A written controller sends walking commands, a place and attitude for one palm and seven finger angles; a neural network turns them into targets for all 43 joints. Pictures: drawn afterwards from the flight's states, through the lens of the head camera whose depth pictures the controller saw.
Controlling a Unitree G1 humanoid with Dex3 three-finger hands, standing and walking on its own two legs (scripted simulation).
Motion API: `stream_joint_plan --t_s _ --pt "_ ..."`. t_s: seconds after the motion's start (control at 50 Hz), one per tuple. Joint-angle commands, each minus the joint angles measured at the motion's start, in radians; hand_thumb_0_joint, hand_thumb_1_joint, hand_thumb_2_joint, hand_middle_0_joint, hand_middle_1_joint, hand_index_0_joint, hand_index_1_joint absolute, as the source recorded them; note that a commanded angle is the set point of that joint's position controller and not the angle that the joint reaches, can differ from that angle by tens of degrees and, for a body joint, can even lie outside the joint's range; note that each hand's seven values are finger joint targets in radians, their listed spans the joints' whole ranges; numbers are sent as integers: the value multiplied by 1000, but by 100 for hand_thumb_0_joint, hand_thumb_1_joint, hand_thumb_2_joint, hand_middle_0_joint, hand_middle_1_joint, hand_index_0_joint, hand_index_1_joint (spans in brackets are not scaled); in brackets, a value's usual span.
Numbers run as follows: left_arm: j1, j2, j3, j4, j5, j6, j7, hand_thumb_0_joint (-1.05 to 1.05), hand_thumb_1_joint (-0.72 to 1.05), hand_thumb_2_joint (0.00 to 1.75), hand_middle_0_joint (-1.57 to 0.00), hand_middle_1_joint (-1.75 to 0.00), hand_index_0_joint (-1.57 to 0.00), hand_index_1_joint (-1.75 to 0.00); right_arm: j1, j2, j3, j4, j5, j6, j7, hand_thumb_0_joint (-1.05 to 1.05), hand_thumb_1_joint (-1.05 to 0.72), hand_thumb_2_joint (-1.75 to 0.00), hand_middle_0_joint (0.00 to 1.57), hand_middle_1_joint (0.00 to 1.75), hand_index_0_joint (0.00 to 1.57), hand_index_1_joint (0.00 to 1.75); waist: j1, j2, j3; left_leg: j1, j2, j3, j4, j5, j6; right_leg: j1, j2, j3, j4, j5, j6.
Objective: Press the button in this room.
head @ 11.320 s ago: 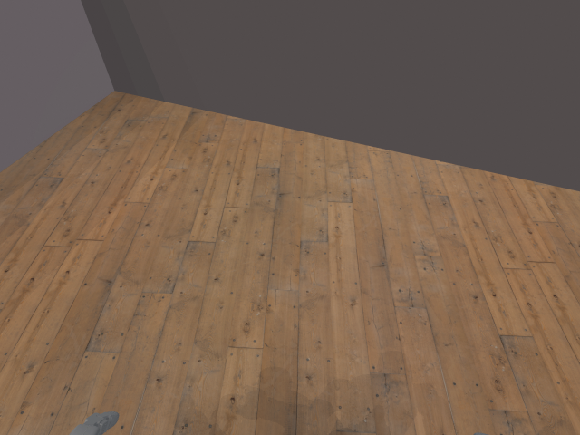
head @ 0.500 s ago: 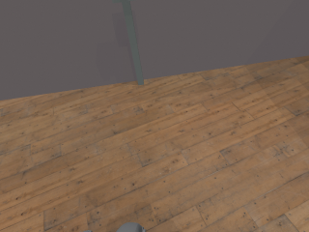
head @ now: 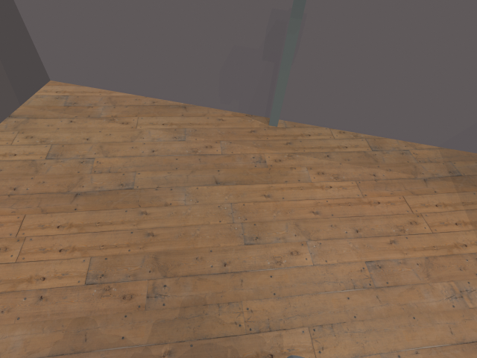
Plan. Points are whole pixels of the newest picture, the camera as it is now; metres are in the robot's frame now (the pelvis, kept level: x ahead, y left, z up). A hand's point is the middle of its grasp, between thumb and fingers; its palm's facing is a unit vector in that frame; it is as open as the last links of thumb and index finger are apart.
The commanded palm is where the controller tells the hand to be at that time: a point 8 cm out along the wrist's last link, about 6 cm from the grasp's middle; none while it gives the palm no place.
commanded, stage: turn or walk to find it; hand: left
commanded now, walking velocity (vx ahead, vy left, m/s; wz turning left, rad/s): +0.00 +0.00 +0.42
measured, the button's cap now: out of the picture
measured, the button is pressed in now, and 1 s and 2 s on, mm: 0 0 0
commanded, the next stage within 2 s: none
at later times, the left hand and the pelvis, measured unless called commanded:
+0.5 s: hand out of the picture +0.04 +0.15 -0.14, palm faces +0.21 -0.94 -0.28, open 7.4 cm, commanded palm none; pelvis -0.03 -0.06 +0.00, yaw +12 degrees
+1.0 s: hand out of the picture -0.15 +0.18 -0.18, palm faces +0.48 -0.84 -0.24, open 7.4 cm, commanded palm none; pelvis -0.07 -0.02 +0.00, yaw +25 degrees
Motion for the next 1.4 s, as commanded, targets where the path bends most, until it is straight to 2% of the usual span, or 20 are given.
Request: stream_joint_plan --t_s 0.0,0.18,0.3,0.32,0.36,0.38,0.46,0.56,0.74,0.82,0.86,0.88,1.0,1.14,1.26,1.28,1.32,1.34,1.36,1.38 --pt "-27 63 8 -86 2 -42 0 0 90 90 -20 -30 -20 -30 21 -206 -50 -44 3 -18 -18 0 -90 -90 20 30 20 30 -32 163 -32 56 219 -221 -238 373 102 -104 -3 65 78 80 23" --pt "-140 42 3 -150 -5 -49 12 0 90 90 -20 -30 -20 -30 114 -204 -68 -32 -7 -11 -15 0 -90 -90 20 30 20 30 -80 176 -68 103 236 -360 -199 438 143 -64 28 90 -106 -4 24" --pt "-42 38 2 -133 -14 -66 16 0 90 90 -20 -30 -20 -30 72 -201 -74 -48 -5 -2 -10 0 -90 -90 20 30 20 30 -25 169 -122 -48 168 -381 -113 414 97 232 76 60 -502 156 -1" --pt "-8 57 8 -126 -12 -73 19 0 90 90 -20 -30 -20 -30 66 -184 -74 -52 1 -2 -7 0 -90 -90 20 30 20 30 -7 123 -132 -126 125 -352 -73 312 55 346 51 68 -625 250 -6" --pt "28 201 34 -130 10 -89 30 0 90 90 -20 -30 -20 -30 68 -89 -60 -88 9 -2 1 0 -90 -90 20 30 20 30 18 -269 -115 -426 -87 -101 286 -240 -70 488 -348 448 -751 341 -161" --pt "15 193 27 -146 1 -82 32 0 90 90 -20 -30 -20 -30 48 -138 -75 -85 -1 9 -1 0 -90 -90 20 30 20 30 16 -172 -98 -379 -48 -132 465 -286 -65 331 -394 421 -752 376 -224" --pt "-157 83 6 -181 -5 -89 29 0 90 90 -20 -30 -20 -30 149 -120 -80 -3 -8 39 17 0 -90 -90 20 30 20 30 -82 -82 4 -356 4 -110 693 -73 -86 186 -206 175 -759 255 -156" --pt "-54 78 4 -146 -2 -97 27 0 90 90 -20 -30 -20 -30 114 -117 -74 -4 -6 41 19 0 -90 -90 20 30 20 30 -38 -133 9 -369 25 -82 664 -32 -117 255 -204 119 -753 307 -160" --pt "45 151 28 -97 17 -86 22 0 90 90 -20 -30 -20 -30 1 -86 -44 -40 10 18 14 0 -90 -90 20 30 20 30 20 -177 -62 -219 25 24 249 -181 -104 359 -264 76 -630 606 -215" --pt "-4 148 31 -96 2 -74 19 0 90 90 -20 -30 -20 -30 105 -117 -46 -14 10 -4 11 0 -90 -90 20 30 20 30 -54 -104 -126 45 25 42 -115 107 -79 256 -222 -22 -455 527 -113" --pt "-24 42 3 -143 -6 -61 10 0 90 90 -20 -30 -20 -30 161 -271 -80 -16 2 -14 5 0 -90 -90 20 30 20 30 -89 347 -125 225 362 -383 -214 526 60 -120 -27 -75 -105 -145 10" --pt "-62 56 0 -153 0 -48 14 0 90 90 -20 -30 -20 -30 174 -296 -82 -7 -1 -3 1 0 -90 -90 20 30 20 30 -103 280 -116 147 414 -364 -210 539 134 -99 -27 6 3 -188 0" --pt "-52 66 9 -100 -1 -47 -1 0 90 90 -20 -30 -20 -30 35 -208 -50 -41 1 -19 -19 0 -90 -90 20 30 20 30 -42 188 -58 89 226 -211 -194 539 98 -101 -5 66 96 44 17" --pt "-121 49 2 -143 -5 -46 8 0 90 90 -20 -30 -20 -30 84 -210 -65 -43 -5 -12 -13 0 -90 -90 20 30 20 30 -72 176 -48 72 237 -302 -197 456 131 -60 16 77 -67 6 26" --pt "-9 47 2 -130 -12 -70 10 0 90 90 -20 -30 -20 -30 34 -209 -75 -61 -4 -1 -8 0 -90 -90 20 30 20 30 -15 172 -110 -54 172 -327 -79 422 86 234 68 41 -505 176 6" --pt "31 71 8 -123 -8 -81 13 0 90 90 -20 -30 -20 -30 33 -184 -73 -65 3 -2 -5 0 -90 -90 20 30 20 30 3 111 -133 -120 119 -293 -17 310 38 349 29 65 -641 277 1" --pt "51 213 33 -131 10 -92 25 0 90 90 -20 -30 -20 -30 35 -100 -61 -103 9 -1 0 0 -90 -90 20 30 20 30 22 -276 -113 -393 -74 -90 366 -298 -71 432 -373 441 -726 463 -172" --pt "35 197 25 -145 4 -86 26 0 90 90 -20 -30 -20 -30 20 -138 -73 -97 3 11 1 0 -90 -90 20 30 20 30 16 -160 -89 -351 -34 -135 525 -288 -63 295 -382 386 -738 412 -220" --pt "-37 153 31 -156 1 -90 33 0 90 90 -20 -30 -20 -30 46 -144 -78 -78 -2 26 3 0 -90 -90 20 30 20 30 -16 -225 -59 -357 -9 -159 605 -236 -61 231 -338 353 -772 294 -210" --pt "-83 134 22 -171 -1 -86 29 0 90 90 -20 -30 -20 -30 54 -144 -81 -51 -4 34 8 0 -90 -90 20 30 20 30 -33 -141 -4 -350 -2 -144 677 -171 -67 178 -285 308 -781 204 -188"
